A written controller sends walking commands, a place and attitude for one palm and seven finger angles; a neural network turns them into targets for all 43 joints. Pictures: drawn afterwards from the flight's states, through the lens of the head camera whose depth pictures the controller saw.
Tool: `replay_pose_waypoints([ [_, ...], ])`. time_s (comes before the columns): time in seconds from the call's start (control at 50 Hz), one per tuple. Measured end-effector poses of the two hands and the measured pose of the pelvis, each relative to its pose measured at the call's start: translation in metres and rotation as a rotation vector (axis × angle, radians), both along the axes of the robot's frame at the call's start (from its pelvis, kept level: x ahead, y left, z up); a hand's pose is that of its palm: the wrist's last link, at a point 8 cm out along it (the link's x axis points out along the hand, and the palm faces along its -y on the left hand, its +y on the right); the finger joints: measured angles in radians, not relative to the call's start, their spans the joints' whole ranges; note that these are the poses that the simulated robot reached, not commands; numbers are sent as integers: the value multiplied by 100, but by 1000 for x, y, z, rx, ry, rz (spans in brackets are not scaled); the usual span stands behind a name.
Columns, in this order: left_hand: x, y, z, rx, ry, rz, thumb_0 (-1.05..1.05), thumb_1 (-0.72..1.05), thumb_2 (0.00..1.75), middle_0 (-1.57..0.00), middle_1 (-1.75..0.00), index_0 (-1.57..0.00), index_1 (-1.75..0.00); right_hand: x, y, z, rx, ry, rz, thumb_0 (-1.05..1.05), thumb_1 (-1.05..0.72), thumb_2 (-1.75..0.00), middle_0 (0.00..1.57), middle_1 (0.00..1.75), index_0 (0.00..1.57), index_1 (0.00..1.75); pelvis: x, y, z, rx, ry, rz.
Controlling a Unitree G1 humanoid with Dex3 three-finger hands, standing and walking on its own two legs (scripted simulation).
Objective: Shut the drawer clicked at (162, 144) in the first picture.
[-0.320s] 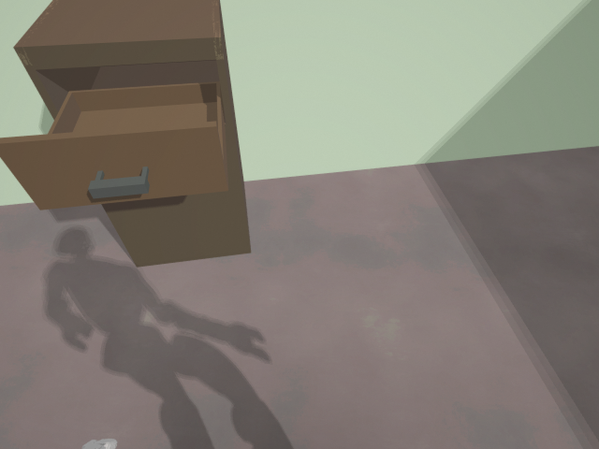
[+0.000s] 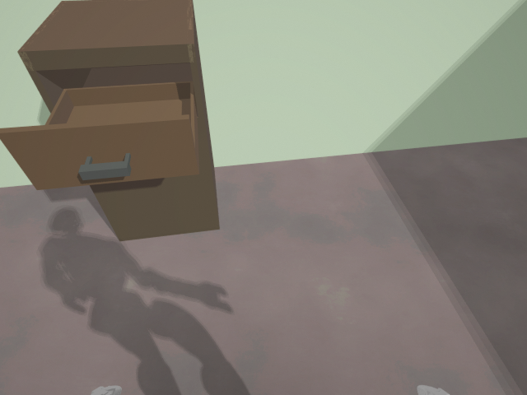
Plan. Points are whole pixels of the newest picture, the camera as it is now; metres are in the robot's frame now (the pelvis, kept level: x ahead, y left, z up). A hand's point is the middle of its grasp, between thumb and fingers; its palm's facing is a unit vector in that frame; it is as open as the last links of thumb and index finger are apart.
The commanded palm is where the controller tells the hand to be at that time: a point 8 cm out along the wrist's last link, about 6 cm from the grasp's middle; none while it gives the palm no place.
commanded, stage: stand and wait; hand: left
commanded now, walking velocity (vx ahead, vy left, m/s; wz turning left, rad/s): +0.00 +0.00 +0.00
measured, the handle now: (107, 164) +0.61 +0.42 -0.04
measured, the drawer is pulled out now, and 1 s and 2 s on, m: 0.30 0.30 0.30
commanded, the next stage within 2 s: look at it before walking up in 0.52 s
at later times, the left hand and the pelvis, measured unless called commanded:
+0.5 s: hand out of the picture +0.05 +0.22 -0.16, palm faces -0.04 -0.95 -0.31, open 7.4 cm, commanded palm none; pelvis -0.01 -0.01 +0.00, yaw +0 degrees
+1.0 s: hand out of the picture +0.04 +0.22 -0.16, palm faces -0.04 -0.95 -0.30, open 7.4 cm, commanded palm none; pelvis -0.02 -0.01 +0.00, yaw -1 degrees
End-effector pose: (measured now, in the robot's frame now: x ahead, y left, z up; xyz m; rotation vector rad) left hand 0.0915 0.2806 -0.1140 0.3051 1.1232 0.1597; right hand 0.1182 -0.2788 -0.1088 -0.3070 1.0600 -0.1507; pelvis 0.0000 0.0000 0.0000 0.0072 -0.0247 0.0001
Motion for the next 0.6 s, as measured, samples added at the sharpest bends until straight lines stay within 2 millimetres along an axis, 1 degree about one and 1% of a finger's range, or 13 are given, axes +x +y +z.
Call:
replay_pose_waypoints([
  [0.08,-13,-5,-4,-6,34,10,0,90,90,-20,-30,-20,-30,-15,-3,-4,2,47,-13,1,-90,-90,21,29,21,30,-2,-3,1,-1,0,1],
  [0.22,-35,-9,-8,-7,100,29,0,90,90,-20,-30,-20,-30,-47,-10,-11,2,136,-43,1,-90,-90,21,29,21,30,-4,-8,2,-2,-2,0],
  [0.34,-46,-11,-8,-4,126,37,0,90,90,-20,-30,-20,-30,-68,-14,-15,6,185,-66,1,-90,-90,21,29,21,30,-7,-11,3,-2,-6,-2],
  [0.44,-48,-13,-7,-3,123,34,0,90,90,-20,-30,-20,-30,-77,-15,-16,12,194,-78,1,-90,-90,21,29,20,30,-10,-13,3,-2,-10,-5],
  [0.6,-44,-18,-6,-9,99,22,0,90,90,-20,-30,-20,-30,-80,-14,-15,19,176,-82,1,-90,-90,21,29,20,30,-16,-15,4,-2,-12,-10],
])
